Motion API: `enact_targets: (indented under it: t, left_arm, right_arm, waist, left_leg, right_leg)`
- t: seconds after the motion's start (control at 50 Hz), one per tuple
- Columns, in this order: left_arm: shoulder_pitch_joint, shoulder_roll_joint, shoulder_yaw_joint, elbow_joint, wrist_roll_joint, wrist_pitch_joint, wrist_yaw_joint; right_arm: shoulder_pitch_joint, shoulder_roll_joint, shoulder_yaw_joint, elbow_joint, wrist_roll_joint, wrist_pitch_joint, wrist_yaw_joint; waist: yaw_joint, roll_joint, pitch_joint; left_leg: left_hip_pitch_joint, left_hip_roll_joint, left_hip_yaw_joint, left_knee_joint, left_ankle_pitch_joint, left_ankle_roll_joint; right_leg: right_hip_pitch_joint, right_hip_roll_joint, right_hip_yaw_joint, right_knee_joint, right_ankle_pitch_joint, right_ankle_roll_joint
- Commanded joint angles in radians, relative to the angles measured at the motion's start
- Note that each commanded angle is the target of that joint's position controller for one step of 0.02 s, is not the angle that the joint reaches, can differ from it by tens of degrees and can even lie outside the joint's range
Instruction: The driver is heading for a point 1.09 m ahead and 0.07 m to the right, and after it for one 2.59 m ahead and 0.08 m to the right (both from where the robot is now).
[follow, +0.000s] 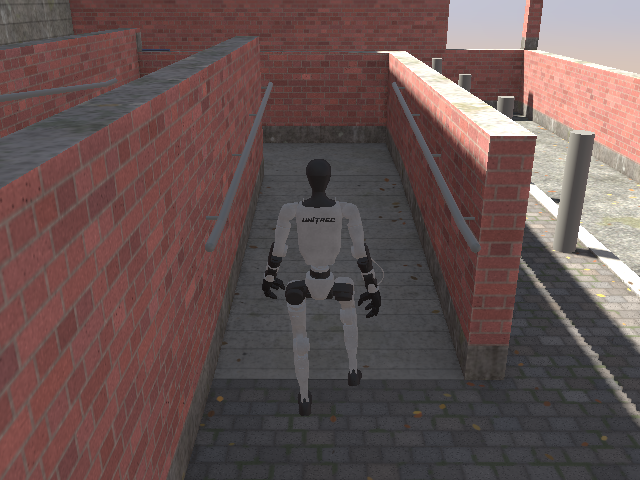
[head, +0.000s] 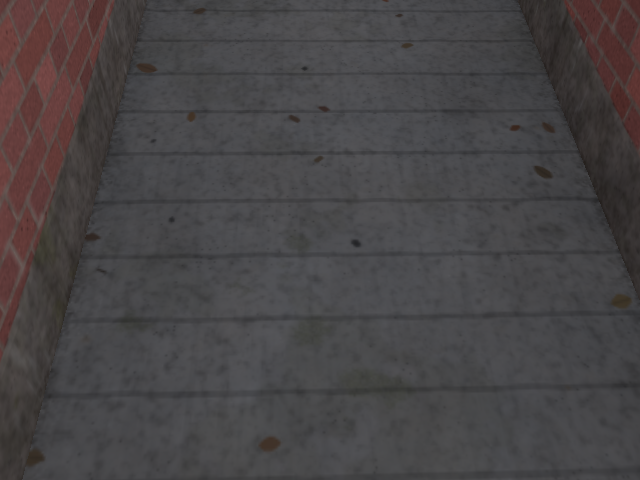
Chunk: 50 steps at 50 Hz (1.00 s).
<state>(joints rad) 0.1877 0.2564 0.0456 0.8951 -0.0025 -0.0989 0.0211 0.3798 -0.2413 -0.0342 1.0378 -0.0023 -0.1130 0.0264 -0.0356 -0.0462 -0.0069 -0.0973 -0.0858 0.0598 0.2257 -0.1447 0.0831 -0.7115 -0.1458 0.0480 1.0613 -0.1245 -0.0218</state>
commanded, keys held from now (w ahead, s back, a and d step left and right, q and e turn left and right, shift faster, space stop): w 1.00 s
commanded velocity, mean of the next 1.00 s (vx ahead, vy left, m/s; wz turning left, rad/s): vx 0.50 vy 0.00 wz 0.00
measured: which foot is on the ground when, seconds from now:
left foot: down 0.00-0.30, up 0.32-0.78, down 0.80-1.00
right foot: up 0.00-0.24, down 0.26-0.84, up 0.86-1.00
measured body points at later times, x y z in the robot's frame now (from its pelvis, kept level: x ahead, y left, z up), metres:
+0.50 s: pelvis +0.29 -0.08 +0.00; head +0.30 -0.09 +0.45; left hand +0.33 +0.18 -0.13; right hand +0.40 -0.34 -0.13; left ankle +0.31 +0.08 -0.64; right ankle +0.32 -0.16 -0.74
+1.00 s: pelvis +0.55 +0.00 +0.02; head +0.56 +0.01 +0.47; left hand +0.63 +0.26 -0.11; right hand +0.59 -0.28 -0.10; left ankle +0.59 +0.08 -0.72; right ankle +0.54 -0.17 -0.62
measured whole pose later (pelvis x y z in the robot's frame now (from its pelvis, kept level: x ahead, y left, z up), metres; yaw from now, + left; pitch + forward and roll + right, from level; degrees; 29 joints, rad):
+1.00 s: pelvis +0.55 +0.00 +0.02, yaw +1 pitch +2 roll +0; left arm 0.24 0.26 0.05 0.92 -0.02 -0.10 0.01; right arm 0.30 -0.25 -0.05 0.98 -0.02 -0.09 0.02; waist -0.02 -0.03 -0.02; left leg -0.28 -0.02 0.07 0.41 -0.24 0.06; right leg -0.59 -0.09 0.02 1.22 -0.26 -0.05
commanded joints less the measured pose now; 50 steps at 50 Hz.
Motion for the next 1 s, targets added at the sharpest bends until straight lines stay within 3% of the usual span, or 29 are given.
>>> enact_targets:
  t: [0.02, 0.14, 0.2, 0.22, 0.24, 0.26, 0.28, 0.3, 0.32, 0.34, 0.36, 0.38, 0.4, 0.42, 0.46, 0.54, 0.64, 0.72, 0.76, 0.78, 0.8, 0.82, 0.84, 0.86, 0.88, 0.9, 0.92, 0.96, 1.0]
  left_arm:
    - [-0.014, 0.032, 0.007, -0.060, 0.005, -0.005, -0.004]
    - [-0.211, 0.018, -0.007, -0.125, -0.014, -0.017, -0.034]
    - [-0.249, 0.028, -0.008, -0.153, -0.014, -0.027, -0.059]
    - [-0.221, 0.047, 0.000, -0.150, -0.021, -0.024, -0.068]
    - [-0.158, 0.066, 0.010, -0.142, -0.023, -0.024, -0.067]
    - [0.000, 0.108, 0.035, -0.097, -0.019, -0.024, -0.063]
    - [0.204, 0.177, 0.061, -0.046, -0.015, -0.021, -0.054]
    - [0.307, 0.284, 0.080, -0.021, -0.014, -0.007, -0.047]
    - [0.371, 0.262, 0.070, -0.009, 0.002, -0.005, -0.051]
    - [0.295, 0.190, 0.054, -0.008, -0.006, -0.012, -0.048]
    - [0.165, 0.132, 0.034, -0.034, -0.009, -0.014, -0.042]
    - [0.075, 0.093, 0.015, -0.050, 0.000, -0.018, -0.047]
    - [0.028, 0.063, 0.006, -0.051, 0.010, -0.021, -0.052]
    - [0.021, 0.049, 0.001, -0.040, 0.014, -0.019, -0.055]
    - [0.060, 0.069, 0.004, -0.008, 0.012, -0.020, -0.054]
    - [0.125, 0.098, 0.010, 0.020, 0.009, -0.010, -0.031]
    - [0.192, 0.126, 0.014, 0.037, -0.001, 0.005, -0.013]
    - [0.238, 0.135, 0.019, 0.062, -0.008, 0.022, -0.010]
    - [0.228, 0.139, 0.023, 0.067, -0.012, 0.030, -0.008]
    - [0.206, 0.145, 0.024, 0.064, -0.012, 0.035, -0.005]
    - [0.186, 0.134, 0.019, 0.059, -0.011, 0.040, 0.000]
    - [0.178, 0.105, 0.005, 0.044, -0.003, 0.041, 0.003]
    - [0.297, -0.012, -0.030, 0.020, 0.024, 0.020, -0.013]
    - [0.293, 0.007, -0.018, 0.039, -0.004, -0.015, -0.024]
    - [0.195, 0.102, 0.012, 0.006, -0.047, -0.041, -0.030]
    - [0.115, 0.111, 0.014, -0.018, -0.046, -0.046, -0.026]
    - [0.082, 0.107, 0.019, -0.021, -0.033, -0.038, -0.016]
    - [0.127, 0.072, 0.026, -0.002, -0.021, -0.005, -0.004]
    - [0.136, 0.040, 0.024, 0.009, -0.022, 0.014, -0.002]
  right_arm:
    - [-0.008, -0.134, -0.017, -0.055, 0.005, -0.005, -0.017]
    - [0.094, -0.171, -0.021, -0.033, 0.016, 0.021, -0.026]
    - [0.110, -0.155, -0.018, -0.027, 0.017, 0.038, -0.026]
    - [0.092, -0.146, -0.015, -0.036, 0.016, 0.043, -0.031]
    - [0.079, -0.170, -0.020, -0.037, 0.016, 0.048, -0.037]
    - [0.059, -0.168, -0.017, -0.043, 0.011, 0.054, -0.041]
    - [0.050, -0.146, -0.004, -0.064, -0.001, 0.054, -0.042]
    - [0.167, -0.020, 0.033, -0.079, -0.039, 0.034, -0.029]
    - [0.230, 0.017, 0.042, -0.062, 0.019, 0.002, -0.017]
    - [0.068, -0.126, 0.007, -0.095, 0.056, -0.016, -0.013]
    - [-0.074, -0.160, -0.002, -0.145, 0.061, -0.023, -0.016]
    - [-0.107, -0.147, -0.005, -0.146, 0.043, -0.014, -0.022]
    - [-0.081, -0.124, -0.011, -0.138, 0.025, 0.002, -0.029]
    - [-0.036, -0.094, -0.010, -0.125, 0.021, 0.019, -0.028]
    - [-0.009, -0.054, -0.007, -0.118, 0.020, 0.039, -0.030]
    - [-0.163, -0.064, -0.015, -0.168, 0.004, 0.048, -0.035]
    - [-0.332, -0.037, -0.006, -0.211, 0.011, 0.036, -0.022]
    - [-0.416, -0.043, -0.003, -0.240, 0.020, 0.026, -0.002]
    - [-0.394, -0.062, -0.009, -0.246, 0.021, 0.017, 0.009]
    - [-0.329, -0.084, -0.021, -0.232, 0.020, 0.013, 0.011]
    - [-0.192, -0.117, -0.044, -0.189, 0.018, 0.011, 0.009]
    - [0.003, -0.191, -0.077, -0.134, 0.017, 0.009, 0.001]
    - [0.137, -0.321, -0.104, -0.110, 0.009, 0.019, -0.003]
    - [0.186, -0.282, -0.092, -0.082, -0.008, 0.016, 0.000]
    - [0.088, -0.229, -0.075, -0.099, -0.003, 0.009, -0.010]
    - [-0.028, -0.175, -0.057, -0.130, -0.003, 0.009, -0.016]
    - [-0.111, -0.135, -0.042, -0.144, -0.007, 0.008, -0.014]
    - [-0.158, -0.091, -0.027, -0.131, -0.018, 0.004, -0.010]
    - [-0.101, -0.098, -0.024, -0.099, -0.021, 0.001, -0.012]
  waist:
    - [0.032, 0.095, 0.078]
    - [-0.028, 0.100, 0.115]
    - [-0.025, 0.132, 0.120]
    - [-0.006, 0.151, 0.109]
    - [0.033, 0.176, 0.060]
    - [0.117, 0.172, -0.029]
    - [0.200, 0.126, -0.171]
    - [0.137, -0.175, -0.340]
    - [0.141, -0.282, -0.473]
    - [0.150, -0.135, -0.295]
    - [0.132, -0.056, -0.151]
    - [0.088, 0.022, -0.088]
    - [0.041, 0.005, -0.060]
    - [0.011, -0.033, -0.051]
    - [-0.008, -0.042, -0.025]
    - [0.021, -0.009, 0.036]
    - [0.072, -0.015, 0.053]
    - [0.094, -0.037, 0.082]
    - [0.066, -0.064, 0.075]
    - [0.021, -0.077, 0.042]
    - [-0.048, -0.077, -0.032]
    - [-0.123, -0.009, -0.162]
    - [-0.082, 0.250, -0.320]
    - [-0.083, 0.307, -0.402]
    - [-0.060, 0.223, -0.226]
    - [-0.033, 0.178, -0.135]
    - [0.001, 0.114, -0.063]
    - [0.067, 0.133, -0.018]
    - [0.072, 0.140, 0.003]
  left_leg:
    - [-0.065, 0.274, -0.174, -0.140, 0.147, 0.148]
    - [0.073, 0.310, -0.146, -0.100, 0.146, 0.114]
    - [0.160, 0.337, -0.142, -0.028, 0.221, 0.099]
    - [0.170, 0.338, -0.131, 0.003, 0.316, 0.078]
    - [0.167, 0.334, -0.121, 0.071, 0.511, 0.072]
    - [0.139, 0.291, -0.083, 0.250, 0.685, 0.049]
    - [-0.030, 0.242, -0.046, 0.524, 0.584, 0.014]
    - [-0.341, 0.103, -0.033, 0.890, -0.103, -0.032]
    - [-0.582, -0.007, -0.174, 1.132, -0.435, -0.049]
    - [-0.701, 0.078, -0.199, 1.199, -0.371, -0.027]
    - [-0.719, 0.145, -0.160, 1.159, -0.264, -0.007]
    - [-0.641, 0.197, -0.146, 1.098, -0.177, -0.010]
    - [-0.561, 0.225, -0.150, 1.034, -0.125, -0.012]
    - [-0.500, 0.233, -0.145, 1.012, -0.101, -0.016]
    - [-0.493, 0.227, -0.115, 0.996, -0.078, -0.032]
    - [-0.663, 0.242, -0.104, 0.845, 0.060, -0.072]
    - [-0.645, 0.204, -0.058, 0.571, 0.156, -0.087]
    - [-0.595, 0.169, -0.020, 0.442, 0.074, -0.068]
    - [-0.534, 0.151, -0.005, 0.399, -0.010, -0.036]
    - [-0.435, 0.123, 0.017, 0.374, -0.038, -0.017]
    - [-0.255, 0.080, 0.044, 0.348, -0.038, 0.003]
    - [0.039, 0.152, -0.066, 0.336, -0.036, 0.048]
    - [0.444, 0.424, -0.513, 0.254, -0.173, 0.194]
    - [0.481, 0.495, -0.903, 0.006, -0.412, 0.266]
    - [0.333, 0.479, -0.783, 0.010, -0.494, 0.201]
    - [0.178, 0.447, -0.622, 0.013, -0.435, 0.151]
    - [0.024, 0.403, -0.496, -0.024, -0.327, 0.130]
    - [-0.115, 0.333, -0.347, -0.070, -0.204, 0.101]
    - [-0.124, 0.311, -0.258, -0.094, -0.122, 0.117]
  right_leg:
    - [-0.055, -0.013, -0.008, -0.130, 0.166, 0.019]
    - [-0.029, 0.054, -0.053, -0.409, 0.202, 0.021]
    - [-0.001, 0.088, -0.073, -0.479, 0.100, -0.009]
    - [0.060, 0.094, -0.084, -0.512, 0.076, -0.034]
    - [0.181, 0.132, -0.116, -0.519, 0.054, -0.058]
    - [0.380, 0.172, -0.138, -0.526, 0.043, -0.089]
    - [0.693, 0.080, -0.029, -0.506, 0.056, -0.141]
    - [1.049, -0.177, 0.332, -0.502, 0.048, -0.242]
    - [1.197, -0.318, 0.796, -0.762, -0.171, -0.372]
    - [1.056, -0.262, 0.701, -0.811, -0.323, -0.297]
    - [0.873, -0.211, 0.519, -0.814, -0.281, -0.243]
    - [0.695, -0.170, 0.382, -0.842, -0.147, -0.219]
    - [0.581, -0.116, 0.283, -0.866, -0.081, -0.198]
    - [0.521, -0.083, 0.212, -0.893, -0.063, -0.188]
    - [0.460, -0.063, 0.135, -0.929, -0.004, -0.211]
    - [0.501, -0.072, 0.094, -0.964, 0.002, -0.220]
    - [0.584, -0.072, 0.040, -0.977, 0.013, -0.190]
    - [0.674, -0.106, 0.023, -0.950, 0.017, -0.180]
    - [0.713, -0.127, 0.023, -0.904, 0.075, -0.170]
    - [0.713, -0.119, 0.007, -0.832, 0.210, -0.156]
    - [0.682, -0.082, -0.032, -0.685, 0.399, -0.131]
    - [0.546, -0.022, -0.087, -0.407, 0.421, -0.089]
    - [0.152, 0.130, -0.112, 0.008, -0.005, -0.015]
    - [-0.011, 0.214, 0.047, 0.223, -0.423, -0.008]
    - [-0.110, 0.142, 0.104, 0.334, -0.380, -0.028]
    - [-0.118, 0.072, 0.061, 0.320, -0.295, -0.041]
    - [-0.064, 0.034, 0.035, 0.260, -0.205, -0.039]
    - [0.035, -0.004, 0.032, 0.186, -0.110, -0.033]
    - [0.003, -0.001, 0.008, 0.175, -0.049, -0.018]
